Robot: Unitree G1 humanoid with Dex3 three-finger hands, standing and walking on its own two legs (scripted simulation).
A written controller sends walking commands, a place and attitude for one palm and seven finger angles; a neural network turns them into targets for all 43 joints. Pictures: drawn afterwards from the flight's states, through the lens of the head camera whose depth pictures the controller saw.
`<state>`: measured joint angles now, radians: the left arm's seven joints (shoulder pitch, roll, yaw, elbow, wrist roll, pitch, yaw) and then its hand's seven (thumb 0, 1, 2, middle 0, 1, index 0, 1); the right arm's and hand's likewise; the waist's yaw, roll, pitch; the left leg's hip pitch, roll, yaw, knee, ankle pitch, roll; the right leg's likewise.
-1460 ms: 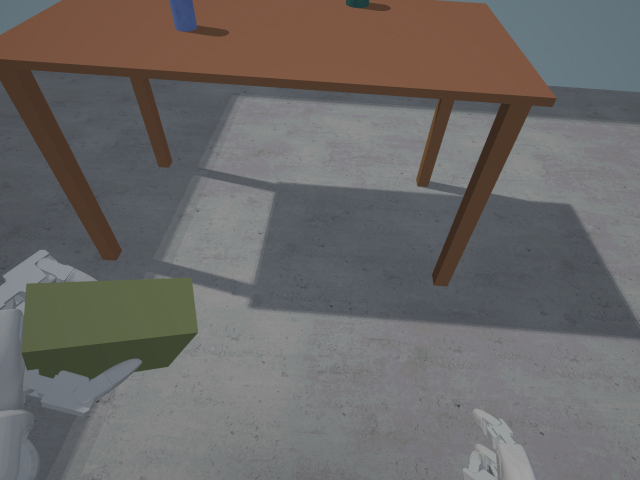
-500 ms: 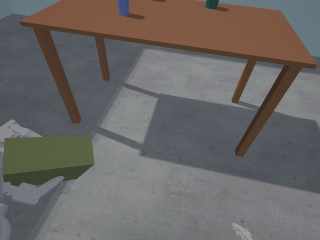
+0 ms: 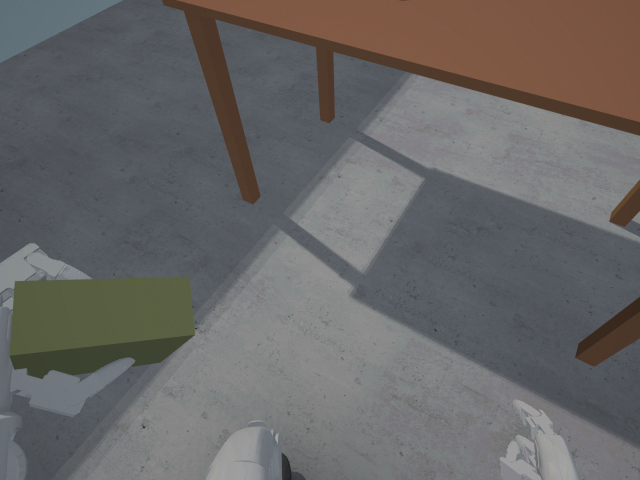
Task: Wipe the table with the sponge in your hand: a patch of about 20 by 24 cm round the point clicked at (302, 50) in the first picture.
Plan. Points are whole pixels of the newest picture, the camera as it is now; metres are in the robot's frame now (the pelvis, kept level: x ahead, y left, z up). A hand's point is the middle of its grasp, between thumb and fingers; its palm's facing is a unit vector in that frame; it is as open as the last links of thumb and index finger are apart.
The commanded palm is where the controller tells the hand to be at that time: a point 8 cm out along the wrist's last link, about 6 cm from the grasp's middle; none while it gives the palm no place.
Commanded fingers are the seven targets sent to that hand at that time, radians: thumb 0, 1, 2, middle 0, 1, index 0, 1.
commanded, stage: walk to a spot facing it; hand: left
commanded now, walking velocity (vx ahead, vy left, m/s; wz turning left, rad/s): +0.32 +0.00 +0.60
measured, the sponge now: (128, 328) +0.23 +0.20 +0.13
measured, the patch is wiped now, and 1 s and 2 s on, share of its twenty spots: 0.00 0.00 0.00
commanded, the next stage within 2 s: none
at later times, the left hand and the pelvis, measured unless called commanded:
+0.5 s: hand (114, 259) +0.28 +0.21 +0.17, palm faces +0.64 -0.59 -0.49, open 9.8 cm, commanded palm +0.24 +0.23 +0.17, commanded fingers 0.00 0.10 1.30 -1.20 -1.60 -1.20 -1.60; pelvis +0.16 -0.08 -0.02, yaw +15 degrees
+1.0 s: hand (115, 275) +0.27 +0.21 +0.17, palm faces +0.75 -0.50 -0.44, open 9.8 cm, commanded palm +0.19 +0.21 +0.17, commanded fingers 0.00 0.10 1.30 -1.20 -1.60 -1.20 -1.60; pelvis +0.21 -0.11 -0.01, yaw +32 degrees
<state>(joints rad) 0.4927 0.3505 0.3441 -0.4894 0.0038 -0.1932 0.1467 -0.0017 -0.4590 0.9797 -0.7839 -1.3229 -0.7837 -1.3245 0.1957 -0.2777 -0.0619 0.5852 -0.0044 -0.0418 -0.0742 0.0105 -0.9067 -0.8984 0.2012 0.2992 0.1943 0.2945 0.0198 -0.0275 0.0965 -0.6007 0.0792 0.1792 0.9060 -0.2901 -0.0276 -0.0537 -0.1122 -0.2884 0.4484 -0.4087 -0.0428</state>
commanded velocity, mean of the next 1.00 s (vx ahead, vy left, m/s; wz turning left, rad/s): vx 0.11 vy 0.00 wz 0.60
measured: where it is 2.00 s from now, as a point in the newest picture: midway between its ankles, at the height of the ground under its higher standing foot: outside the picture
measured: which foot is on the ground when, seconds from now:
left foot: up 0.00-0.12, down 0.14-0.48, up 0.50-0.82, down 0.84-1.00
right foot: down 0.00-0.12, up 0.14-0.48, down 0.50-0.84, up 0.86-1.00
